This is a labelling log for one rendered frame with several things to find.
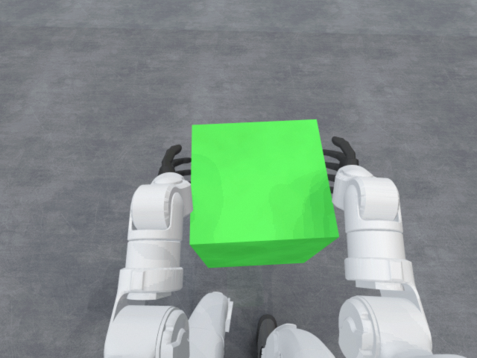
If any robot right forearm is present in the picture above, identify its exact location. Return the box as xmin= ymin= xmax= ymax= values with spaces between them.
xmin=332 ymin=165 xmax=432 ymax=343

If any right robot upper arm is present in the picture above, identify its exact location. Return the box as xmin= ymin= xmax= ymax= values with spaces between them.
xmin=338 ymin=295 xmax=466 ymax=358

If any robot left hand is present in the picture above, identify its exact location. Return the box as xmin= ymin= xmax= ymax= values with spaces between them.
xmin=158 ymin=145 xmax=192 ymax=183

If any robot right hand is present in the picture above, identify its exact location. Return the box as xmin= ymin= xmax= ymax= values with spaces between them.
xmin=323 ymin=136 xmax=358 ymax=194

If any left robot upper arm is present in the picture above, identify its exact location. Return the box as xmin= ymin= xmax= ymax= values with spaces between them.
xmin=105 ymin=305 xmax=190 ymax=358

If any left robot thigh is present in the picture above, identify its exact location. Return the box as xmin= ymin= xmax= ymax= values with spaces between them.
xmin=189 ymin=293 xmax=233 ymax=358

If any right robot thigh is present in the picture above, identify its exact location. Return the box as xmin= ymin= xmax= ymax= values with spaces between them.
xmin=269 ymin=328 xmax=335 ymax=358

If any carton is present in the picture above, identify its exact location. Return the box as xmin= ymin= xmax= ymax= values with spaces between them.
xmin=189 ymin=119 xmax=339 ymax=268

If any robot thigh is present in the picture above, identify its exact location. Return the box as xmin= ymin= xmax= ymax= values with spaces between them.
xmin=269 ymin=328 xmax=335 ymax=358
xmin=189 ymin=293 xmax=233 ymax=358

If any robot left forearm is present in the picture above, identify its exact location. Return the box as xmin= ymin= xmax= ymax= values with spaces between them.
xmin=104 ymin=172 xmax=193 ymax=358

